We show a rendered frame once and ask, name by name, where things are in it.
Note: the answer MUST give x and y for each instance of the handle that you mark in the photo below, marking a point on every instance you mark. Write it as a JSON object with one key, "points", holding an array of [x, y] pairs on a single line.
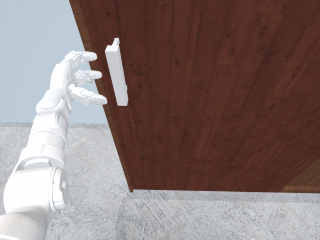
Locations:
{"points": [[115, 66]]}

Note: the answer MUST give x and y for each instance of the left robot upper arm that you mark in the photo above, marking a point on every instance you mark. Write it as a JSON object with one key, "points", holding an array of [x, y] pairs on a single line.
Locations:
{"points": [[33, 197]]}

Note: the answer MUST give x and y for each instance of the robot left hand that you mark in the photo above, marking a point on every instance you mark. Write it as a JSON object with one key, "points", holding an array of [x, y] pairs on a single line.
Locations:
{"points": [[63, 78]]}

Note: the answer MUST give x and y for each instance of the wardrobe door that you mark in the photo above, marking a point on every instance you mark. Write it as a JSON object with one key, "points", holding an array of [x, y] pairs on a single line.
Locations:
{"points": [[310, 177], [223, 95]]}

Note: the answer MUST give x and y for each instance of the left robot forearm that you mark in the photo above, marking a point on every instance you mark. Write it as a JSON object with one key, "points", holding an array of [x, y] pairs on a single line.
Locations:
{"points": [[48, 135]]}

